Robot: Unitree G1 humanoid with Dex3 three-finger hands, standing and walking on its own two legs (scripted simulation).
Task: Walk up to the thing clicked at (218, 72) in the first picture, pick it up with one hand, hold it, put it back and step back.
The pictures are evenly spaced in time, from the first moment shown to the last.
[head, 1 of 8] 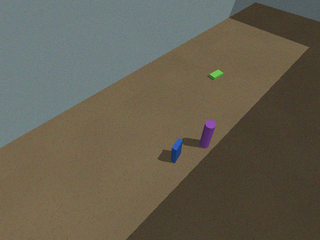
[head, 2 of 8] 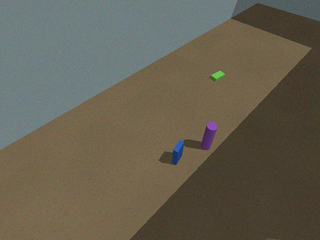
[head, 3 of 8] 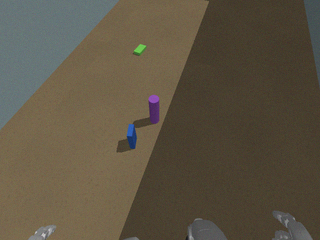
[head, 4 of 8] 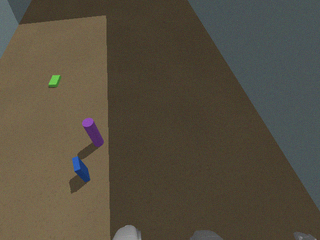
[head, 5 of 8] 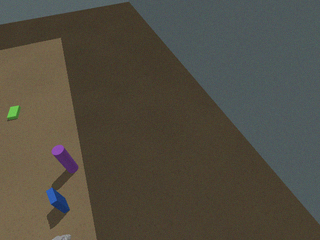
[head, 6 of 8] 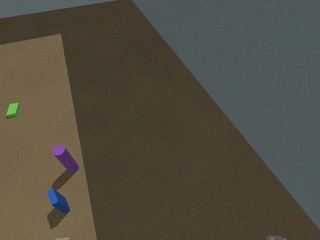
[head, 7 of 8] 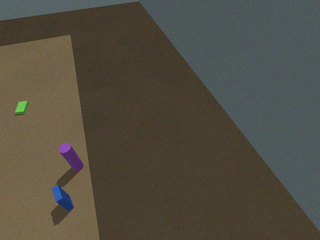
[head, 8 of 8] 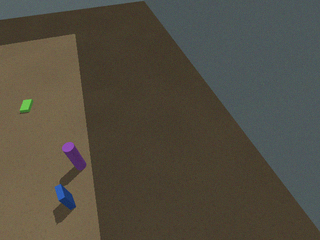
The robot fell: no
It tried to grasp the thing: no
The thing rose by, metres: 0.00
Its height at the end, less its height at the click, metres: +0.00
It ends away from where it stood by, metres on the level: 0.00
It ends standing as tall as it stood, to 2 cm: yes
